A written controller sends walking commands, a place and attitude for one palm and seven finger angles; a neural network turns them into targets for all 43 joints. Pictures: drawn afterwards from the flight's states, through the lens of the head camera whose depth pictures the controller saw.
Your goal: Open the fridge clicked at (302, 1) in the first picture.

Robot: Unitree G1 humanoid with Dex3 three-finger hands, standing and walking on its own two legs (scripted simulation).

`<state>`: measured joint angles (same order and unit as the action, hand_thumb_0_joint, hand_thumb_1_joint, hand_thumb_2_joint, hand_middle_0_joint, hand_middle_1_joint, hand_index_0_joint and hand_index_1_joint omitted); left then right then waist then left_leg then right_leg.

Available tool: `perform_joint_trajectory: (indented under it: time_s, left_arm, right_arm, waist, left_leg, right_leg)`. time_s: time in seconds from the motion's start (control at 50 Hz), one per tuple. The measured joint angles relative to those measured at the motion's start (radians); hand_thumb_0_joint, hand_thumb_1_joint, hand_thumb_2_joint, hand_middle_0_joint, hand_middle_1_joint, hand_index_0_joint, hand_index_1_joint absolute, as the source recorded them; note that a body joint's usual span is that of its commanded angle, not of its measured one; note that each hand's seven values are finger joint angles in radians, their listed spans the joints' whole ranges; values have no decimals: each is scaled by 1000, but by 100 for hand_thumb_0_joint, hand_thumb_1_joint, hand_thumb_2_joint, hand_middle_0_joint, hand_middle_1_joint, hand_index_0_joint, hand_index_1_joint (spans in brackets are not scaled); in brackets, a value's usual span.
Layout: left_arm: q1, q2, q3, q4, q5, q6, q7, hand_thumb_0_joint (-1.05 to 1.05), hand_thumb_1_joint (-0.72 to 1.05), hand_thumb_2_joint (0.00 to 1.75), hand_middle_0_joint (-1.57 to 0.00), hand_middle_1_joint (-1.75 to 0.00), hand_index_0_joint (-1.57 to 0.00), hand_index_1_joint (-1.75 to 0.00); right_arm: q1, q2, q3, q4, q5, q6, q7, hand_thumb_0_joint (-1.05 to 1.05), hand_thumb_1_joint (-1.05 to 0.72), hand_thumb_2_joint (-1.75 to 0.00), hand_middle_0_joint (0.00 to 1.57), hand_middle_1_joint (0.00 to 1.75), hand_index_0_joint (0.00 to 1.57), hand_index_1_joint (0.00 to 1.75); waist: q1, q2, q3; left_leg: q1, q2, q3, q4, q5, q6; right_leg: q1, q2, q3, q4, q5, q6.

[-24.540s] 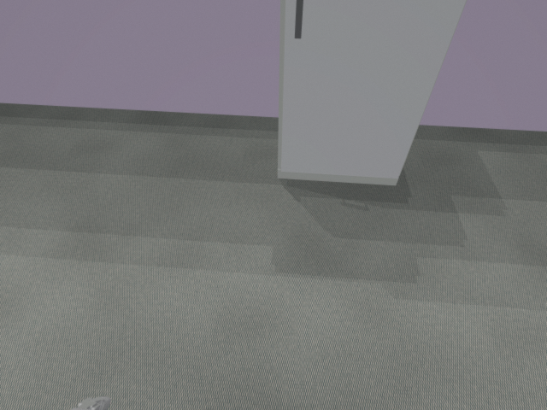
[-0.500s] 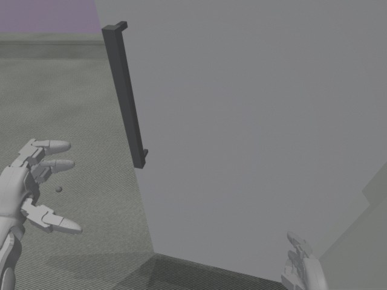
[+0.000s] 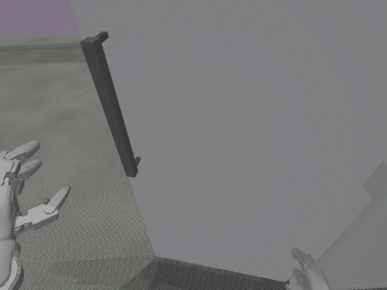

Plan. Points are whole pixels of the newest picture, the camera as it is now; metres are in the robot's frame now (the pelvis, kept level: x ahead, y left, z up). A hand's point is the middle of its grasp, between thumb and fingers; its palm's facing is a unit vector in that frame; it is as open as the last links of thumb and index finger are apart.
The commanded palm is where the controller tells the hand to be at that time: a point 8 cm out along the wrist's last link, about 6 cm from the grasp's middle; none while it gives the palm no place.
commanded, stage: draw the hand back to the body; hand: left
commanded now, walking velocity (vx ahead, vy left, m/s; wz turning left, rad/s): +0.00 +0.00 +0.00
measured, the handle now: (120, 116) +0.40 +0.21 +0.18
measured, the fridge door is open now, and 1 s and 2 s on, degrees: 76 76 76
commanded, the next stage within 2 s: step back with the hand held close in 0.50 s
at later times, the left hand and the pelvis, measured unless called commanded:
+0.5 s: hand (48, 204) +0.19 +0.26 +0.15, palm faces +0.48 -0.80 -0.36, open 7.4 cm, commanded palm +0.14 +0.30 +0.17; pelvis +0.01 -0.01 +0.00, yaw +0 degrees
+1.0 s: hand (35, 219) +0.17 +0.27 +0.15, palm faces +0.36 -0.80 -0.47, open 7.4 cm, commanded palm +0.11 +0.31 +0.17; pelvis -0.03 +0.01 +0.00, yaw +0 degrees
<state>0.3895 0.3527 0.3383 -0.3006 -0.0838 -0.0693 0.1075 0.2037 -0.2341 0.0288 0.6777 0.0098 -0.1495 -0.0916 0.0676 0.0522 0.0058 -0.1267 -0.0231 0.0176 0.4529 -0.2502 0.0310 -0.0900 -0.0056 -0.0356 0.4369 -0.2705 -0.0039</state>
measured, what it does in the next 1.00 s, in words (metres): stands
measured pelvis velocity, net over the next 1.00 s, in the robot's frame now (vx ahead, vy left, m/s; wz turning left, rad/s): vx -0.03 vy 0.01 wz -0.01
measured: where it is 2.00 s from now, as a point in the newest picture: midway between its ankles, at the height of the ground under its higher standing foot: outside the picture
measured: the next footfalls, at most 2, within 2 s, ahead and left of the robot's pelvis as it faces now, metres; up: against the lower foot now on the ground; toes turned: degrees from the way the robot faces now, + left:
right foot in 1.68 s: -0.21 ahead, -0.05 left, +0.00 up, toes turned +1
left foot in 2.00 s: -0.11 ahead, +0.12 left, +0.00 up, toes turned +0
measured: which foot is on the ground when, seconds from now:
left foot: down 0.00-1.00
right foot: down 0.00-1.00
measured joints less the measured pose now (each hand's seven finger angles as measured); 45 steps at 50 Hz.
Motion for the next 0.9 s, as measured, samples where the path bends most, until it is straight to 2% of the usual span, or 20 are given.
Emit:
perform_joint_trajectory:
  time_s: [0.18,0.28,0.64,0.68,0.76,0.84,0.9]
  left_arm:
    - [44,2,5,-57,-3,2,-8,0,69,80,-22,-42,-22,-42]
    - [39,-2,6,-53,-4,11,-8,1,80,86,-22,-35,-22,-36]
    - [28,-1,2,-61,-2,27,-7,1,89,90,-21,-30,-21,-31]
    - [13,2,13,-72,3,12,-9,1,89,90,-21,-30,-21,-31]
    - [25,20,50,-93,13,-49,-1,1,89,90,-21,-30,-21,-30]
    - [99,26,39,-130,16,-60,-3,1,89,90,-21,-30,-21,-30]
    - [144,40,30,-154,16,-59,-5,1,89,90,-21,-30,-21,-30]
  right_arm:
    - [-16,2,-6,-20,-2,14,-2,2,-91,-90,20,30,20,30]
    - [-21,7,-3,-21,-4,22,-5,2,-91,-90,20,30,20,30]
    - [-12,14,4,-12,-8,29,-4,2,-90,-90,21,30,21,30]
    - [-11,8,8,-27,-4,41,-1,2,-90,-90,21,30,21,30]
    - [-30,3,7,-55,-8,83,10,2,-90,-90,21,30,21,30]
    - [-36,-2,-8,-90,-6,120,9,2,-90,-90,21,30,21,30]
    - [-32,-2,-19,-105,-2,137,1,2,-91,-90,21,30,21,30]
  waist:
    - [10,0,-2]
    - [18,1,0]
    - [15,0,4]
    - [9,5,4]
    - [-21,3,0]
    - [-43,-9,1]
    - [-50,-22,6]
  left_leg:
    - [13,10,-5,-7,-5,-8]
    - [16,10,-9,-9,-4,-11]
    - [30,8,-6,-22,4,-9]
    - [11,11,-13,-8,2,-7]
    - [-52,15,-16,13,8,-3]
    - [-94,8,-1,10,23,5]
    - [-118,1,8,14,32,12]
  right_leg:
    - [17,10,-4,-15,-1,-8]
    - [21,11,-9,-17,-2,-11]
    - [33,8,-6,-25,4,-9]
    - [26,12,-12,-33,10,-7]
    - [-25,17,-16,-39,31,-3]
    - [-80,7,-2,-22,42,7]
    - [-112,0,6,-5,45,13]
